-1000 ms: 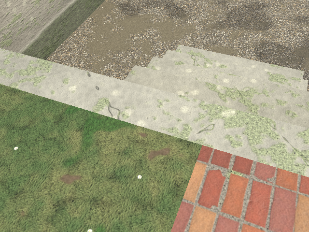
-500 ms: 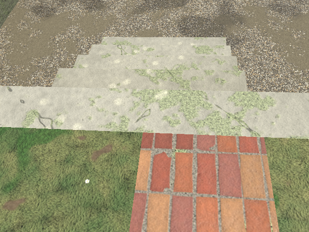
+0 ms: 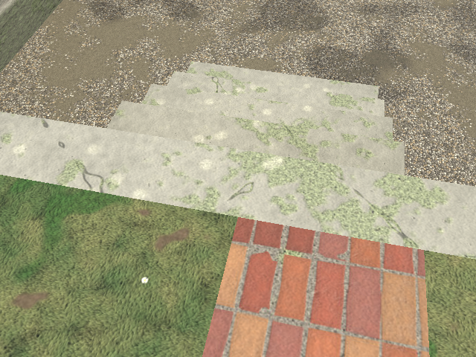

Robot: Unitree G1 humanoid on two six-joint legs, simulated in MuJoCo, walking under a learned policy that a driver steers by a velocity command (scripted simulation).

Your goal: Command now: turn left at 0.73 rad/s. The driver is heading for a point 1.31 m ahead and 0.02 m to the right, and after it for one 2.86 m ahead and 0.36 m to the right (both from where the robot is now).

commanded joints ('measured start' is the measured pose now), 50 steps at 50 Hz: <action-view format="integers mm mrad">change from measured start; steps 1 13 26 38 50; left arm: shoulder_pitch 22 68 -43 -228 215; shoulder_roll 158 139 140 75 262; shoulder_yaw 45 33 67 42 94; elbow -46 -7 -50 -145 43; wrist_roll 2 -10 -6 0 32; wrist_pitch -10 23 35 6 -84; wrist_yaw -4 -37 -111 -149 -52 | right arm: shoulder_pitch -56 -116 46 181 81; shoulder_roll -68 -45 -127 -97 -66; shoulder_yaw -16 12 -22 -22 0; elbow -111 -169 -87 18 -26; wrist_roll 9 2 -29 -40 44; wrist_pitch -9 -45 -106 -193 -183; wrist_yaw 11 -57 -64 -52 -22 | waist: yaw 38 40 -40 -42 121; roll -105 97 68 40 -27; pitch -91 -106 41 123 -155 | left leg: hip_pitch -49 302 497 454 -370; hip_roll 1 175 332 311 56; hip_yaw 32 -143 -214 152 -122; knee -63 -543 -800 -828 610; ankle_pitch -15 850 -188 56 181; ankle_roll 14 231 213 142 135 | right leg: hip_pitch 132 -307 -663 -775 272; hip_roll -337 -99 -121 -190 -441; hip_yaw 153 114 152 92 607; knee -30 664 627 597 -152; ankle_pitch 518 -151 -78 125 -434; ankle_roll -142 131 101 15 -35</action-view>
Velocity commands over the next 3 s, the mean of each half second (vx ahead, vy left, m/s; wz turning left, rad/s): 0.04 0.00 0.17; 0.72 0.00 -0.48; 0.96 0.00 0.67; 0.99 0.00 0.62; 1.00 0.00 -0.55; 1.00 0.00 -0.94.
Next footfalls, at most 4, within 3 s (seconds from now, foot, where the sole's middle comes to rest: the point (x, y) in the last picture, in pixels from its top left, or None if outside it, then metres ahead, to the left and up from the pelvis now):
0.14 left None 0.02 0.12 -0.78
0.92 right None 0.38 -0.20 -0.78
1.42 left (295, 249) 0.80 -0.16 -0.78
1.80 right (311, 163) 1.15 -0.25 -0.78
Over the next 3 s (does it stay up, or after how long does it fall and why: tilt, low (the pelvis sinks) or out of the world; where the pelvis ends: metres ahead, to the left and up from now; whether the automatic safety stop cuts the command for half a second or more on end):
stays up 1.94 0.18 -0.43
